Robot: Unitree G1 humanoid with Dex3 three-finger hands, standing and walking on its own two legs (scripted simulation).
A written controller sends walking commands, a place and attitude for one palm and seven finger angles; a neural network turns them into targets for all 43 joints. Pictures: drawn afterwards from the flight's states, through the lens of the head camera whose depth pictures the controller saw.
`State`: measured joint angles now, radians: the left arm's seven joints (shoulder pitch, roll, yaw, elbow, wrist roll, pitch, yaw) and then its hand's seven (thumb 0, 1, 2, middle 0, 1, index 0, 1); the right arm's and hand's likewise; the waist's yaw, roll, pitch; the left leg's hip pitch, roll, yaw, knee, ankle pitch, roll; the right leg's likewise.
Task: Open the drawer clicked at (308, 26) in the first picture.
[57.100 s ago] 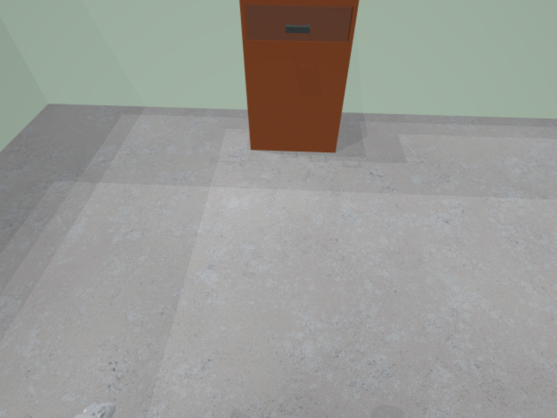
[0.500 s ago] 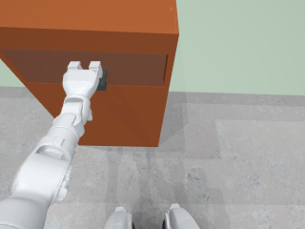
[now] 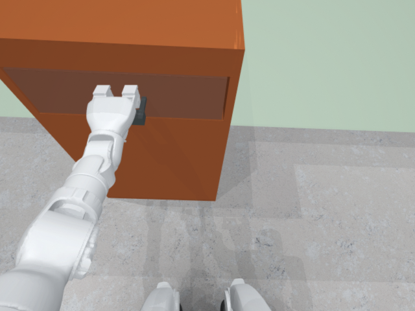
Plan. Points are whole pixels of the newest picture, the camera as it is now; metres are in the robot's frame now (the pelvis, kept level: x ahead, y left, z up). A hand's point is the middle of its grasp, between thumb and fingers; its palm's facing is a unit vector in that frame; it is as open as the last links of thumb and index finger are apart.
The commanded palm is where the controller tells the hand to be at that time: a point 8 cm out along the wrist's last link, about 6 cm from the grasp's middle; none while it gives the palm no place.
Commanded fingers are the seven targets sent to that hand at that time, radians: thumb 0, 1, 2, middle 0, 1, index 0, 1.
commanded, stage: close the thumb around the handle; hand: left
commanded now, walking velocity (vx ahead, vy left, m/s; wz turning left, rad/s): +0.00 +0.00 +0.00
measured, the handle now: (122, 108) +0.54 +0.16 +0.01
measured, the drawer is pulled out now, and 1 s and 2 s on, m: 0.00 0.08 0.21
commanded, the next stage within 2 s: pull the drawer open in 0.04 s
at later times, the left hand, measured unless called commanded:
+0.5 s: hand (118, 136) +0.47 +0.17 +0.00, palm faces -0.03 -0.04 -1.00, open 7.6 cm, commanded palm +0.42 +0.16 +0.04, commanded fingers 0.00 0.90 0.90 -0.40 -1.35 -0.40 -1.35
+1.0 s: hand (113, 164) +0.41 +0.17 +0.00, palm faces -0.01 -0.05 -1.00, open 7.4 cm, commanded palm +0.36 +0.17 +0.04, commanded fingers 0.00 0.90 0.90 -0.40 -1.35 -0.40 -1.35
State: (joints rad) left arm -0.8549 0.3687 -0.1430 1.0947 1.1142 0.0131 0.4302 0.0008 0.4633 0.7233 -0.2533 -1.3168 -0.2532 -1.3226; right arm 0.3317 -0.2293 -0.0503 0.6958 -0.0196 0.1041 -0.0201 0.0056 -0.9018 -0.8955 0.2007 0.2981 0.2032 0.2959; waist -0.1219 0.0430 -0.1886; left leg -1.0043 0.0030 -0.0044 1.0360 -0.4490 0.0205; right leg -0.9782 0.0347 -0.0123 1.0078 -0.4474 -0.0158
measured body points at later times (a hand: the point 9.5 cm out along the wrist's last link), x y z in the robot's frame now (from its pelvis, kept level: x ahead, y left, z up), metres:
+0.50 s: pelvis +0.02 +0.00 +0.01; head +0.12 -0.01 +0.45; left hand +0.47 +0.17 +0.05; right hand +0.04 -0.27 -0.12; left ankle +0.01 +0.11 -0.66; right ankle +0.01 -0.11 -0.66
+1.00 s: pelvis +0.04 +0.00 +0.02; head +0.10 -0.01 +0.47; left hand +0.40 +0.17 +0.05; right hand +0.16 -0.26 -0.11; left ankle +0.01 +0.11 -0.66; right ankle +0.01 -0.11 -0.66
